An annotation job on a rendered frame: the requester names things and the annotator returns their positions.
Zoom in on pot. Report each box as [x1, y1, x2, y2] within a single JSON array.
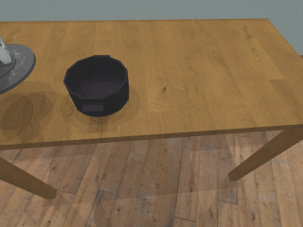
[[63, 55, 129, 117]]

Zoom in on table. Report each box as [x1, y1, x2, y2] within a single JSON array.
[[0, 18, 303, 200]]

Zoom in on lid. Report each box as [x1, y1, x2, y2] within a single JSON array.
[[0, 44, 36, 95]]

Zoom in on left robot hand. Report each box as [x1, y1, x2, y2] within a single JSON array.
[[0, 36, 12, 64]]

